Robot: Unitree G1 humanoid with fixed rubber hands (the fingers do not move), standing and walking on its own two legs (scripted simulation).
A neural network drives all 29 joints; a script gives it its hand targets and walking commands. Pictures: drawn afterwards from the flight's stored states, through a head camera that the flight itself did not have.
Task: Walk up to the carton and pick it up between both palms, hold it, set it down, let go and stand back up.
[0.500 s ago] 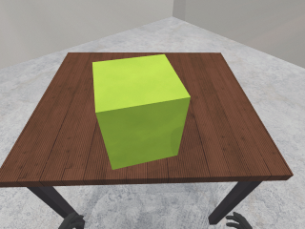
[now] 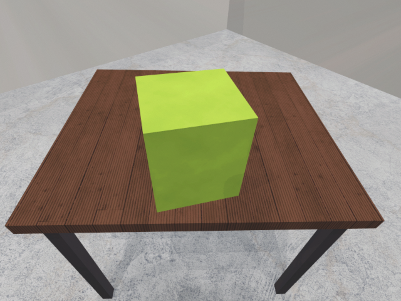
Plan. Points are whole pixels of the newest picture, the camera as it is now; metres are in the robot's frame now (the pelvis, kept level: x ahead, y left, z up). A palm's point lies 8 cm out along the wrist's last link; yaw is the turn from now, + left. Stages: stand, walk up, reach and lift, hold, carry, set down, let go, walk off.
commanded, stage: stand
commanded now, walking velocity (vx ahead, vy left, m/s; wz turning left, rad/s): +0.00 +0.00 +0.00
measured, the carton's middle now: (190, 140) +0.46 +0.02 +0.08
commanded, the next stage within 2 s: none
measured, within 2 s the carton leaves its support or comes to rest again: neither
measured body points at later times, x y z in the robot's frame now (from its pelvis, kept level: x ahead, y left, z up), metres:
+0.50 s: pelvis -0.01 +0.00 +0.00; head -0.03 +0.00 +0.45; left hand +0.01 +0.26 -0.14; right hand +0.01 -0.27 -0.13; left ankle +0.03 +0.12 -0.74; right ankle +0.01 -0.14 -0.74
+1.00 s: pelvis +0.00 -0.01 +0.00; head -0.01 -0.01 +0.45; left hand +0.03 +0.24 -0.14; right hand +0.01 -0.27 -0.13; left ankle +0.03 +0.12 -0.74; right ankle +0.01 -0.14 -0.74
